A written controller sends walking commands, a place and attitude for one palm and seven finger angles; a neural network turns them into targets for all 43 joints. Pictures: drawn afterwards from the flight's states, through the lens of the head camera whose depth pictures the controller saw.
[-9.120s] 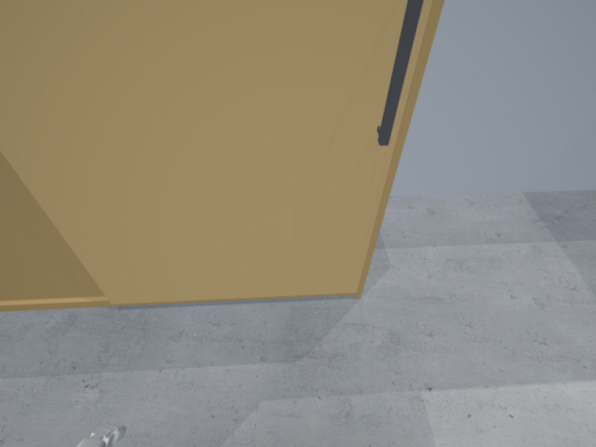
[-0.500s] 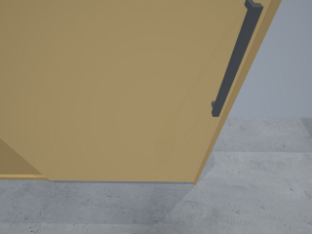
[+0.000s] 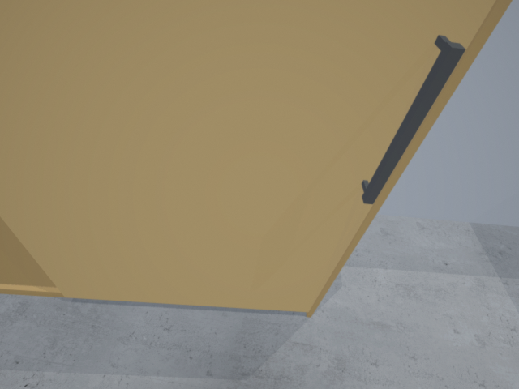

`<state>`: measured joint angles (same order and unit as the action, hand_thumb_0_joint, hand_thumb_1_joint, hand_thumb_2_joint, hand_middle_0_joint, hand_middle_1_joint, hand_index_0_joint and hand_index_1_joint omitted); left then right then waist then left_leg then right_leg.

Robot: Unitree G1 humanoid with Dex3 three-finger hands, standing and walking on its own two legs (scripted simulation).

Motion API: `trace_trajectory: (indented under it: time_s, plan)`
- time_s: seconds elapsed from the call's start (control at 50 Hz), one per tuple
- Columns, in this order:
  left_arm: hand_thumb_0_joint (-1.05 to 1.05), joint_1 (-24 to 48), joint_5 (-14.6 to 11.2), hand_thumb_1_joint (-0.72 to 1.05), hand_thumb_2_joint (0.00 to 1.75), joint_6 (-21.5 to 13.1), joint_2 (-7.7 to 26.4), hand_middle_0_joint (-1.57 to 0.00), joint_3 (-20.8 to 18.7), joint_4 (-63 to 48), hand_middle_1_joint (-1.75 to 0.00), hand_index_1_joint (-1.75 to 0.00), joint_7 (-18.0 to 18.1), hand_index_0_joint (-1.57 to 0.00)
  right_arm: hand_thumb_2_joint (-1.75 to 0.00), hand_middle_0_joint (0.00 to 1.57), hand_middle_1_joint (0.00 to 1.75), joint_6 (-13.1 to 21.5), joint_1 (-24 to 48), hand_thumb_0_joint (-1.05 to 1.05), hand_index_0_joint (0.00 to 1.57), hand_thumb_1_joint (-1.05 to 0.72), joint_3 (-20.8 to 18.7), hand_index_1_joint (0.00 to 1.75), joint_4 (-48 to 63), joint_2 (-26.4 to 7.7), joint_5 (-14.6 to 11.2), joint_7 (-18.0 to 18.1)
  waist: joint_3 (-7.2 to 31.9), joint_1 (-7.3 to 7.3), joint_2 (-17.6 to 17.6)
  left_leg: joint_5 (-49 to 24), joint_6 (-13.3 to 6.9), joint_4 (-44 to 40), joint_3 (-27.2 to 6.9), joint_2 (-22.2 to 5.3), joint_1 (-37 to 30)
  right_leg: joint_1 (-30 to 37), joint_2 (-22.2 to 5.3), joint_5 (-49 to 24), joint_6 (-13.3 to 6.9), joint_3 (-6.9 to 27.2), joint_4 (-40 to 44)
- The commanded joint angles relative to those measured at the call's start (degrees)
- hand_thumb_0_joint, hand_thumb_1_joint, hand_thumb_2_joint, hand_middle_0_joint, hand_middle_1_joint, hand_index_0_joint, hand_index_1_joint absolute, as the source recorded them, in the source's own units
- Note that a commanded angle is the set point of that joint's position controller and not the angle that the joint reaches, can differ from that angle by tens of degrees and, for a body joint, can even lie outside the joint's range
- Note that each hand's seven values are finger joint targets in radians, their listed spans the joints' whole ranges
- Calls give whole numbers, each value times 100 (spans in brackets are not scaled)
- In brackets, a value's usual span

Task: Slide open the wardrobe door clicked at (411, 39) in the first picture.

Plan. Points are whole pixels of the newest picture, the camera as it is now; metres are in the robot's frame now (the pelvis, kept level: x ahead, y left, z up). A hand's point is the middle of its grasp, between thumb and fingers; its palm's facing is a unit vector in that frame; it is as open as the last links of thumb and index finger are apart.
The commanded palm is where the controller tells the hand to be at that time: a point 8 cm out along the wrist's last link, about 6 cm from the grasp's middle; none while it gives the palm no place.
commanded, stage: come to a stop and stand still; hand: right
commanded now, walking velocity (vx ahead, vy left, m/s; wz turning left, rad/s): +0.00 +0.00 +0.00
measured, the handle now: (398, 133) +0.52 -0.20 +0.16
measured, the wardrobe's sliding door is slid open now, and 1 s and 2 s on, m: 0.00 0.00 0.00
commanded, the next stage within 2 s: look again from close up in 0.52 s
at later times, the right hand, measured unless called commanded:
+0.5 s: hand out of the picture +0.04 -0.16 -0.16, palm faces +0.04 +0.97 -0.26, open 7.2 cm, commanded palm none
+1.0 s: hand out of the picture +0.00 -0.16 -0.17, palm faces +0.06 +0.97 -0.22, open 7.3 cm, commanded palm none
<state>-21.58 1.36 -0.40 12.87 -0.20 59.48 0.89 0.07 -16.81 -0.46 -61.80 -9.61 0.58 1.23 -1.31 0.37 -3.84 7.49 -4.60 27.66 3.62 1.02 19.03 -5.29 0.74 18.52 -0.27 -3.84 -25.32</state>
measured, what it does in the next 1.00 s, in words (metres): stands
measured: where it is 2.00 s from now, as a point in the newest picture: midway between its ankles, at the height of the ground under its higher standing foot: outside the picture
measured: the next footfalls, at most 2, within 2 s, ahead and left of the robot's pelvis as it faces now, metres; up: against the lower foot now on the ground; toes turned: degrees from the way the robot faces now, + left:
none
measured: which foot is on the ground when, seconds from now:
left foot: down 0.00-1.00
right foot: down 0.00-1.00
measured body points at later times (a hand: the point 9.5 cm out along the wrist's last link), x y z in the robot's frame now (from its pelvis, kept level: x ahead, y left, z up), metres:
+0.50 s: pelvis +0.00 +0.03 +0.00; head +0.00 +0.06 +0.45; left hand -0.07 +0.22 -0.17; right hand +0.04 -0.21 -0.14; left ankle +0.08 +0.07 -0.74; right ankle -0.05 -0.12 -0.73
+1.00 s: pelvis +0.00 +0.02 +0.00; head +0.01 +0.03 +0.45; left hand -0.07 +0.22 -0.16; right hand +0.00 -0.21 -0.15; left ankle +0.08 +0.07 -0.74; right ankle -0.05 -0.12 -0.73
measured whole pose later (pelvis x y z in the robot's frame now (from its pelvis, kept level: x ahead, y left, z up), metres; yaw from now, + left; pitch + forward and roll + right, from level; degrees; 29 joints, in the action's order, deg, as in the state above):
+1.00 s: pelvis +0.00 +0.02 +0.00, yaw -1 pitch +0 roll -2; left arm -25.1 1.6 -1.2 7.4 -0.1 64.2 1.6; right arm 0.2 -15.2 -1.4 -64.4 -8.5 0.7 1.6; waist -1.2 0.5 -0.3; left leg 5.5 -5.7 24.2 5.6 2.2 19.1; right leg -7.4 -0.8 17.5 1.1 -2.1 -25.2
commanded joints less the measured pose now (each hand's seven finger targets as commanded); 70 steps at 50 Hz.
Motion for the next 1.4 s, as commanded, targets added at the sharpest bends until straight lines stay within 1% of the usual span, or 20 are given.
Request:
trace_trajectory:
  time_s: [0.0, 0.04, 0.14, 0.2, 0.28, 0.32, 0.48, 0.58, 0.64, 0.72, 0.8, 1.04, 1.08, 1.12, 1.16, 1.2, 1.24, 1.26, 1.32, 1.38]
  plan:
    - [0, -558, -8, 90, 90, -81, 207, -20, 17, 26, -30, -30, 32, -20, -90, 20, 30, 181, 83, 0, 20, -90, -138, 30, 237, -863, -21, 39, -275, 48, 634, 2007, -80, -1143, -1444, -930, -484, -909, -421, 281, -228, 466, 533]
    - [0, -660, -8, 90, 90, -86, 146, -20, 39, 140, -30, -30, 35, -20, -90, 20, 30, 174, 111, 0, 20, -90, -136, 30, 174, -848, -25, 40, -344, 35, 515, 2036, -94, -1170, -1423, -965, -471, -959, -435, 264, -204, 448, 546]
    - [0, -949, 3, 90, 90, -61, 1, -20, 51, 370, -30, -30, 42, -20, -90, 20, 30, 171, 142, 0, 20, -90, -151, 30, 111, -771, -29, 56, -281, 53, 676, 2275, -114, -1340, -1477, -1045, -460, -970, -392, 233, -166, 391, 375]
    - [0, -1016, 8, 90, 90, -85, -78, -20, 57, 446, -30, -30, 56, -20, -90, 20, 30, 173, 186, 0, 20, -90, -155, 30, 98, -698, -32, 62, -263, 36, 335, 1936, -100, -1204, -1377, -977, -572, -1033, -448, 173, -154, 432, 499]
    - [0, -1074, -6, 90, 90, -86, -152, -20, 47, 476, -30, -30, 73, -20, -90, 20, 30, 187, 177, 0, 20, -90, -150, 30, 65, -637, -22, 67, -274, 33, 564, 1831, -67, -1260, -1379, -972, -659, -1096, -458, 165, -135, 396, 459]
    - [0, -1090, 0, 90, 90, -79, -178, -20, 39, 501, -30, -30, 76, -20, -90, 20, 30, 178, 184, 0, 20, -90, -149, 30, 68, -621, -21, 68, -339, 37, 476, 1892, -67, -1303, -1379, -974, -556, -1073, -457, 172, -134, 376, 437]
    - [0, -1172, 0, 90, 90, -54, -245, -20, 4, 502, -30, -30, 86, -20, -90, 20, 30, 165, 191, 0, 20, -90, -177, 30, 89, -584, 4, 75, -332, 93, 611, 2062, 34, -1469, -1362, -946, -397, -965, -415, 237, -136, 333, 375]
    - [0, -1144, 15, 90, 90, -56, -248, -20, -17, 478, -30, -30, 91, -20, -90, 20, 30, 137, 173, 0, 20, -90, -187, 30, 95, -565, 11, 65, -385, 95, 381, 2035, 65, -1410, -1255, -864, -276, -960, -440, 393, -157, 359, 504]
    - [0, -1138, 12, 90, 90, -50, -220, -20, -27, 448, -30, -30, 85, -20, -90, 20, 30, 133, 117, 0, 20, -90, -198, 30, 76, -589, 18, 55, -330, 100, 664, 2188, 100, -1490, -1297, -890, -284, -943, -388, 385, -167, 315, 412]
    - [0, -1159, 17, 90, 90, -48, -212, -20, -37, 463, -30, -30, 86, -20, -90, 20, 30, 119, 110, 0, 20, -90, -216, 30, 74, -614, 25, 52, -316, 106, 498, 2224, 126, -1497, -1268, -887, -239, -935, -368, 453, -180, 322, 415]
    - [0, -1105, 17, 90, 90, -81, -203, -20, -34, 449, -30, -30, 99, -20, -90, 20, 30, 126, 65, 0, 20, -90, -205, 30, 45, -578, 17, 46, -333, 62, 358, 2007, 107, -1354, -1198, -864, -376, -1047, -415, 419, -184, 412, 539]
    - [0, -1019, 0, 90, 90, -123, -158, -20, -6, 441, -30, -30, 124, -20, -90, 20, 30, 148, -42, 0, 20, -90, -158, 30, -28, -528, 2, 40, -408, -6, 438, 1698, 76, -1172, -1166, -837, -649, -1261, -487, 385, -202, 524, 682]
    - [0, -986, -2, 90, 90, -138, -180, -20, 7, 441, -30, -30, 129, -20, -90, 20, 30, 144, -43, 0, 20, -90, -146, 30, -38, -493, 0, 44, -454, -30, 297, 1498, 74, -1067, -1079, -822, -716, -1306, -524, 336, -200, 565, 775]
    - [0, -945, -6, 90, 90, -133, -151, -20, 1, 438, -30, -30, 133, -20, -90, 20, 30, 150, -57, 0, 20, -90, -137, 30, -56, -508, -2, 43, -504, -35, 429, 1512, 74, -1086, -1111, -821, -725, -1321, -521, 327, -200, 553, 742]
    - [0, -977, -13, 90, 90, -138, -190, -20, 12, 440, -30, -30, 132, -20, -90, 20, 30, 162, -72, 0, 20, -90, -123, 30, -52, -472, -1, 49, -372, -10, 484, 1357, 64, -1053, -1078, -825, -804, -1200, -536, 187, -205, 560, 766]
    - [0, -881, -16, 90, 90, -147, -143, -20, 3, 434, -30, -30, 133, -20, -90, 20, 30, 162, -43, 0, 20, -90, -132, 30, -43, -501, -1, 48, -486, -35, 334, 1261, 71, -1017, -1063, -823, -785, -1241, -536, 159, -205, 568, 766]
    - [0, -847, -16, 90, 90, -151, -111, -20, 8, 431, -30, -30, 135, -20, -90, 20, 30, 171, -36, 0, 20, -90, -122, 30, -40, -512, -6, 47, -471, -26, 423, 1191, 60, -990, -1043, -813, -794, -1195, -555, 118, -206, 584, 782]
    - [0, -839, -19, 90, 90, -155, -158, -20, 13, 428, -30, -30, 138, -20, -90, 20, 30, 169, -47, 0, 20, -90, -113, 30, -51, -469, -2, 52, -423, -30, 305, 1050, 60, -962, -1026, -809, -855, -1140, -577, 55, -208, 576, 825]
    - [0, -735, -28, 90, 90, -165, -66, -20, 3, 418, -30, -30, 135, -20, -90, 20, 30, 188, -33, 0, 20, -90, -118, 30, -42, -540, -5, 51, -386, -38, 512, 912, 65, -951, -1027, -840, -945, -1108, -553, -60, -201, 562, 771]
    - [0, -677, -37, 90, 90, -171, -45, -20, 0, 413, -30, -30, 142, -20, -90, 20, 30, 202, -9, 0, 20, -90, -113, 30, -35, -541, -7, 57, -352, -28, 409, 555, 65, -880, -984, -828, -1003, -989, -585, -276, -196, 560, 773]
